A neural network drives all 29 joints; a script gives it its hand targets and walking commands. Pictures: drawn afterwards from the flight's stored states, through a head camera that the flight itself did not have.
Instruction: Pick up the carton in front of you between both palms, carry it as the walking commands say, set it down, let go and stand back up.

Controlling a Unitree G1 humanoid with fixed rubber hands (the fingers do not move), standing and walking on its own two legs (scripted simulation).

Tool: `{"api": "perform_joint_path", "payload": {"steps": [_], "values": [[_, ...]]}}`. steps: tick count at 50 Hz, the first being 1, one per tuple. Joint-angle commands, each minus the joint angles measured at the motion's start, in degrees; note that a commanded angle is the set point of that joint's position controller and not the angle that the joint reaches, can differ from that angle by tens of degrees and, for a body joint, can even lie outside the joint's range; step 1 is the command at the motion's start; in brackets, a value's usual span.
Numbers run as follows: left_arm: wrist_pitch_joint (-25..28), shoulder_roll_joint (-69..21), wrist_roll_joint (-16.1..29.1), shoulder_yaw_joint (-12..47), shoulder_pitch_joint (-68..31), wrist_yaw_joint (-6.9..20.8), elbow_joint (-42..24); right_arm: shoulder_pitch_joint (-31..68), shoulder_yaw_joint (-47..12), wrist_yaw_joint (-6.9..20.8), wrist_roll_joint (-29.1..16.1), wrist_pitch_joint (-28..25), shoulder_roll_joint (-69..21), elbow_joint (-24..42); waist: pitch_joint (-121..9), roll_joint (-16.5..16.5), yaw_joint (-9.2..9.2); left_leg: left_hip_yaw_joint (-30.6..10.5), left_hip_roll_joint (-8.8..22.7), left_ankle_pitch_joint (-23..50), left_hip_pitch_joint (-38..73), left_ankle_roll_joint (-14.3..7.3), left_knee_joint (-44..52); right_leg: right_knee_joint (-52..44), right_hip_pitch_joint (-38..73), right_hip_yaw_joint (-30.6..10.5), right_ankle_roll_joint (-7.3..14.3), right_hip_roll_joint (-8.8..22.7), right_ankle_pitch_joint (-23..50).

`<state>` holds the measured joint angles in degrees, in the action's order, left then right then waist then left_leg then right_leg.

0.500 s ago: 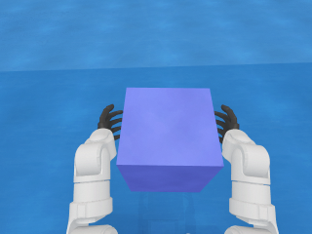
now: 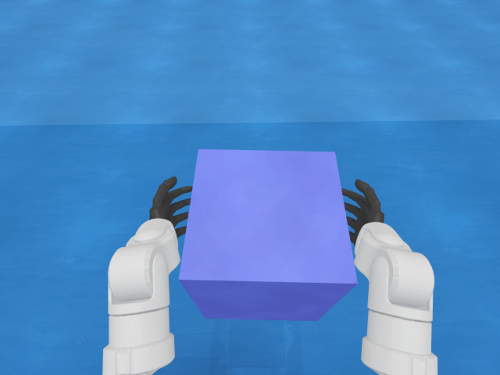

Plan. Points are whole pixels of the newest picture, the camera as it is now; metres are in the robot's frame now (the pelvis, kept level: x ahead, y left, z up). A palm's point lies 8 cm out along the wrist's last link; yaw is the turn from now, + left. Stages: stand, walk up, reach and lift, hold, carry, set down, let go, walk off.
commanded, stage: carry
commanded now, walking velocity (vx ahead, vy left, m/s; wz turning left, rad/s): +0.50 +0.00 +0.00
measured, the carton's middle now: (263, 243) +0.32 +0.01 +0.04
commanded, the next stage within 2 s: none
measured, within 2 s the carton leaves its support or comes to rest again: neither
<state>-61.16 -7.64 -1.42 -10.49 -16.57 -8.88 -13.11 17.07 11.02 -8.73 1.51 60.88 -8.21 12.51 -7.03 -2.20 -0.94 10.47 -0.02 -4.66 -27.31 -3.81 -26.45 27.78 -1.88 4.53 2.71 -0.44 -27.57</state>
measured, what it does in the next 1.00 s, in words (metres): walks ahead: right foot, then left foot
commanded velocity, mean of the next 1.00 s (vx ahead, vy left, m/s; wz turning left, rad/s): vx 0.50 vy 0.00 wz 0.00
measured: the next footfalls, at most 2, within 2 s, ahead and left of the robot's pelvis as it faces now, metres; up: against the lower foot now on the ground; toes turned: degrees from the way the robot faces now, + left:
right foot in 0.44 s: +0.44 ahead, -0.14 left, +0.00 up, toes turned -9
left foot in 0.92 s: +0.73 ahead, +0.10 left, +0.00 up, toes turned +13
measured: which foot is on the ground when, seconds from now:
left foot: down 0.00-0.46, up 0.48-0.90, down 0.92-1.00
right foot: up 0.00-0.42, down 0.44-0.96, up 0.98-1.00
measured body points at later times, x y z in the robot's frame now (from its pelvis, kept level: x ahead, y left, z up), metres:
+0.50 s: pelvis +0.31 -0.04 +0.00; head +0.28 -0.05 +0.45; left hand +0.55 +0.12 +0.10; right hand +0.56 -0.19 +0.09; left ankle +0.13 +0.08 -0.67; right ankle +0.40 -0.13 -0.72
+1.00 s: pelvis +0.62 +0.00 +0.00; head +0.60 +0.01 +0.45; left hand +0.86 +0.15 +0.08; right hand +0.86 -0.15 +0.08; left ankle +0.69 +0.09 -0.72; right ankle +0.43 -0.12 -0.67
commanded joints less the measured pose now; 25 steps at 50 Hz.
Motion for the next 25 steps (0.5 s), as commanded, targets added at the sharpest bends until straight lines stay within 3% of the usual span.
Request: {"api": "perform_joint_path", "payload": {"steps": [1,2,4,5,7,10,13,17,19,20,21,22,23,24,25], "values": [[-2.2,-44.0,13.9,40.3,-22.5,4.0,-11.5,17.5,-37.5,2.8,-10.8,2.1,-43.2,8.2,-22.4,12.2,2.15,-35.5,22.9,15.5,47.5,-11.6,6.6,45.2,-40.1,-5.2,-0.8,1.0,-0.2],[-2.2,-46.0,14.2,40.4,-20.4,4.7,-10.8,16.7,-39.5,3.7,-11.5,2.2,-45.6,10.5,-19.7,7.2,2.22,-30.7,21.0,15.4,42.6,-9.1,8.0,43.4,-40.1,-5.7,-1.5,3.3,2.1],[-1.9,-49.7,14.1,42.0,-16.7,6.0,-13.0,16.3,-42.7,5.7,-13.9,2.0,-50.5,14.4,-16.3,4.0,2.19,-22.6,18.7,10.5,35.1,-5.6,12.3,33.3,-35.7,-4.9,-2.1,6.0,7.6],[-1.7,-50.6,13.6,42.9,-14.4,6.4,-14.4,14.5,-43.6,6.5,-14.6,1.9,-51.5,15.9,-15.8,5.2,2.17,-20.8,18.2,9.4,33.4,-4.8,14.0,29.7,-33.9,-3.2,-2.3,5.5,8.3],[-1.5,-52.0,13.2,43.7,-9.7,6.9,-17.5,10.4,-44.8,7.8,-15.7,2.1,-51.9,18.9,-15.0,8.0,1.95,-17.5,17.5,8.5,31.6,-5.3,15.9,23.0,-32.0,-1.3,-2.9,5.1,10.3],[-2.4,-51.2,12.7,44.0,-3.4,7.0,-20.8,5.0,-45.7,8.6,-16.4,3.2,-50.2,22.7,-11.8,9.8,1.80,-11.5,14.6,11.1,30.6,-4.0,16.4,12.0,-30.2,1.6,-3.7,4.4,16.7],[-4.1,-47.0,12.8,44.9,-3.3,6.8,-24.2,2.7,-45.3,8.6,-15.9,4.8,-45.2,24.6,-7.1,12.4,2.13,-7.6,12.9,12.9,29.3,-2.7,16.1,4.6,-28.3,5.4,-3.7,3.0,21.8],[-7.0,-39.5,13.0,43.7,-3.2,6.2,-23.7,0.9,-42.7,7.3,-13.8,7.2,-37.3,23.3,-2.6,12.2,2.33,-5.7,12.9,11.4,27.0,-1.3,12.7,-0.1,-23.3,8.5,-2.6,2.4,23.0],[-8.2,-36.5,12.6,41.6,-1.2,5.8,-21.3,1.1,-41.8,6.4,-13.0,8.4,-34.6,22.5,-5.4,9.0,0.73,-0.4,10.0,18.2,21.2,1.4,-0.5,-2.9,-9.3,11.0,-1.4,0.2,18.8],[-8.6,-35.5,12.2,40.6,-0.8,5.6,-20.4,1.4,-41.3,5.9,-12.8,9.0,-33.3,22.1,-9.1,5.3,-0.42,1.0,8.2,12.5,12.8,3.7,-11.7,-2.9,3.1,4.4,-0.1,5.0,15.4],[-8.8,-33.9,12.0,40.1,-0.6,5.4,-19.9,1.6,-41.3,5.7,-13.0,9.5,-33.3,22.9,-13.4,-10.6,-0.61,0.3,2.3,-4.8,-0.1,5.9,-30.2,-10.0,11.7,-21.6,5.6,20.1,9.4],[-8.7,-35.0,12.5,39.8,-0.1,5.5,-19.3,2.2,-42.0,5.7,-13.4,9.9,-33.6,23.2,-12.7,-16.7,-0.45,-5.1,-0.5,-22.5,-10.9,5.0,-40.2,-15.4,14.6,-33.4,9.9,26.0,14.9],[-8.5,-37.9,13.0,40.1,-0.8,5.8,-19.9,4.0,-43.3,6.0,-14.7,9.6,-36.2,23.5,-12.1,-10.9,-0.55,-8.6,3.0,-22.5,-13.7,3.8,-45.8,-14.5,12.8,-30.8,10.6,25.6,21.0],[-8.2,-40.6,13.6,40.5,-1.8,6.3,-20.3,4.6,-43.9,6.6,-15.2,9.3,-38.8,22.6,-11.4,-6.1,0.02,-10.2,5.1,-20.8,-13.1,3.2,-46.4,-13.2,8.4,-24.9,8.6,23.2,25.8],[-7.7,-43.7,14.5,42.2,-4.6,6.9,-21.5,4.9,-44.3,7.1,-15.1,8.8,-41.9,22.0,-10.9,-2.8,0.31,-11.3,7.0,-17.9,-11.5,3.0,-43.3,-13.9,4.3,-21.0,7.2,23.0,24.2]]}}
